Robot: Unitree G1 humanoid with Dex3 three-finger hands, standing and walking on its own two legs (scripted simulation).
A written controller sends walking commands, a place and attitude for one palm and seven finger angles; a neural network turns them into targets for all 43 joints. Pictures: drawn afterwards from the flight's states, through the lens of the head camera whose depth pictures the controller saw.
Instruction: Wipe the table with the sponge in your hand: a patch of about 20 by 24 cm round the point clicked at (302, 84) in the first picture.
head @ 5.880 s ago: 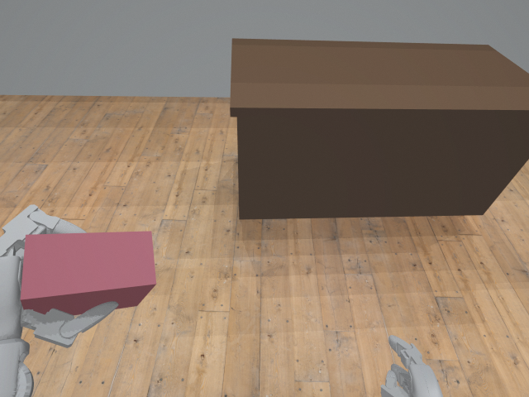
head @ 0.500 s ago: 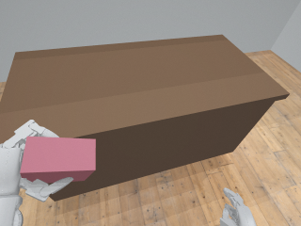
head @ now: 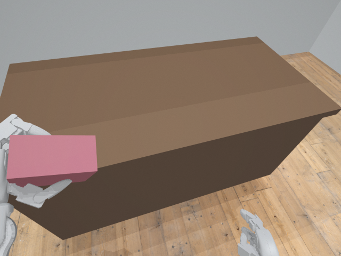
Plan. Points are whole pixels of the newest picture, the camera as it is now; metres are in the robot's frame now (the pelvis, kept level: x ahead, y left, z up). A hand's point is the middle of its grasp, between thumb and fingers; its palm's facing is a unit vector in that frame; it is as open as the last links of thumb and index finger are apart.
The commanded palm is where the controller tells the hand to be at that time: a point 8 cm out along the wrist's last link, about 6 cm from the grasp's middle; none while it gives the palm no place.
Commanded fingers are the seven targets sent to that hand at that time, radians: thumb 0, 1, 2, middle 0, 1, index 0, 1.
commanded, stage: shuffle to correct the standing spot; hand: left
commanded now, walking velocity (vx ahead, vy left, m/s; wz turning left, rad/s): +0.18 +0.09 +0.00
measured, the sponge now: (66, 161) +0.24 +0.22 +0.14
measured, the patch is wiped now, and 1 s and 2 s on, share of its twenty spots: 0.00 0.00 0.00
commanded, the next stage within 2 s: none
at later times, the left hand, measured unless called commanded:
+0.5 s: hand (48, 141) +0.25 +0.25 +0.18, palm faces +0.37 -0.85 -0.38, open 10.5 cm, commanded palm +0.21 +0.29 +0.19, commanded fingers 0.00 0.10 1.30 -1.20 -1.60 -1.20 -1.60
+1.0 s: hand (7, 130) +0.27 +0.32 +0.18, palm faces +0.37 -0.83 -0.43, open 10.5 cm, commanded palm +0.22 +0.36 +0.19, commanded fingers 0.00 0.10 1.30 -1.20 -1.60 -1.20 -1.60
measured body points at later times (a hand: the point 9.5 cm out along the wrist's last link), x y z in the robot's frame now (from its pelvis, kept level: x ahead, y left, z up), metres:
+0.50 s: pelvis +0.04 +0.01 +0.00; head +0.05 +0.02 +0.45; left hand +0.23 +0.29 +0.20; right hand +0.19 -0.23 -0.08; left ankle +0.04 +0.14 -0.64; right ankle +0.05 -0.09 -0.73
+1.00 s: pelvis +0.05 +0.08 +0.00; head +0.08 +0.09 +0.45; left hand +0.24 +0.36 +0.21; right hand +0.21 -0.13 -0.09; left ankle +0.09 +0.20 -0.65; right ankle +0.06 -0.01 -0.73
